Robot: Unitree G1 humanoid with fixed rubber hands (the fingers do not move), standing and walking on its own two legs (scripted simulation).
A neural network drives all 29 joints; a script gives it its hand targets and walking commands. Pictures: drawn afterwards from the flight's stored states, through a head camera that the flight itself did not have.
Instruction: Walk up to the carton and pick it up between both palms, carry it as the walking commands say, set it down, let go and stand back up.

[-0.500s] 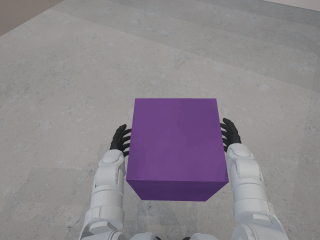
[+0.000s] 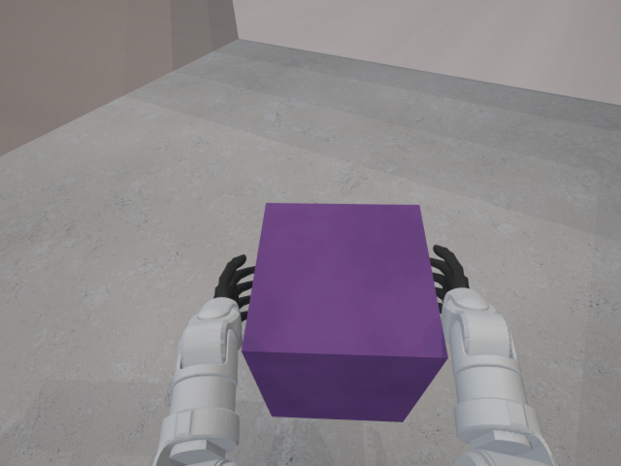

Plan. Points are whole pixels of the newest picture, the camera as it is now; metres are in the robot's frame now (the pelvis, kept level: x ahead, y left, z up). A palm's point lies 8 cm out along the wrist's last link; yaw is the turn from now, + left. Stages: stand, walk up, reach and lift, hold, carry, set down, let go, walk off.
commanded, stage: reach and lift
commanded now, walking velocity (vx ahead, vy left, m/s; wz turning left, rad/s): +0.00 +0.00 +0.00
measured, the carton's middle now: (339, 320) +0.32 +0.00 -0.02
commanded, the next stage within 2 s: hold in 1.18 s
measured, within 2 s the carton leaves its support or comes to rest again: neither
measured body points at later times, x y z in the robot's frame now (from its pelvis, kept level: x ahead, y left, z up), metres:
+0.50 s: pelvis +0.00 +0.01 +0.00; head -0.04 +0.00 +0.45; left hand +0.31 +0.15 +0.04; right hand +0.31 -0.16 +0.05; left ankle +0.02 +0.10 -0.74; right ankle +0.02 -0.09 -0.74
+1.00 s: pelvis +0.00 +0.00 +0.00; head -0.05 +0.00 +0.45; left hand +0.30 +0.15 +0.04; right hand +0.30 -0.16 +0.04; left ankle +0.02 +0.10 -0.74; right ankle +0.02 -0.09 -0.74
